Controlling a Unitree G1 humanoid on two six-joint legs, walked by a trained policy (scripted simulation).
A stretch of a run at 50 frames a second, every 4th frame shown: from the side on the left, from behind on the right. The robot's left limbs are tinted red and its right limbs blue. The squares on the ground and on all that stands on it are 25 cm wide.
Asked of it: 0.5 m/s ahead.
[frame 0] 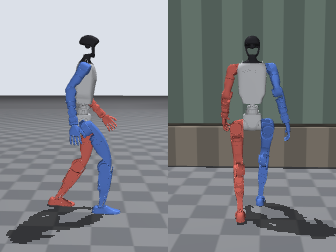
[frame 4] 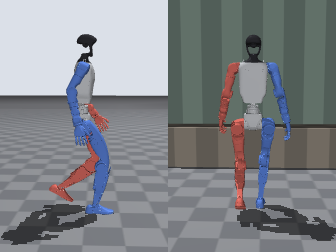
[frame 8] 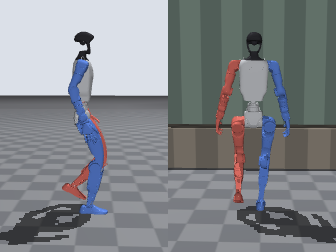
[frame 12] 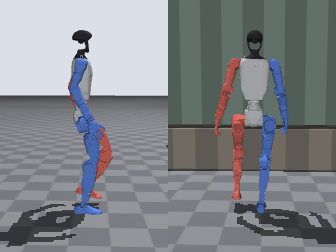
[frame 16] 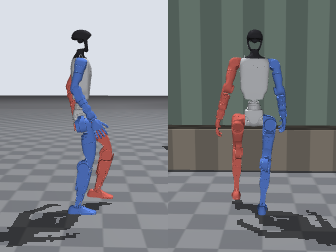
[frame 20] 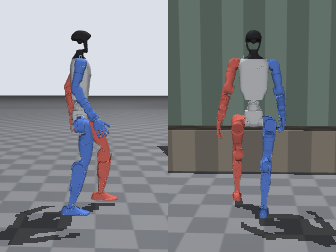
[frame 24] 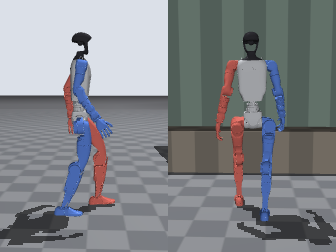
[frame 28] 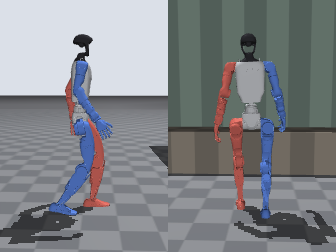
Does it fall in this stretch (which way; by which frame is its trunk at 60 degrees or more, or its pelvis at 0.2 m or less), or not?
no
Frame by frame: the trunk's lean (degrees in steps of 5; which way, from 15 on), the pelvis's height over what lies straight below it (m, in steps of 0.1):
0: 5, 0.7
4: 5, 0.8
8: 0, 0.8
12: 0, 0.8
16: 0, 0.8
20: 0, 0.8
24: 0, 0.8
28: 5, 0.8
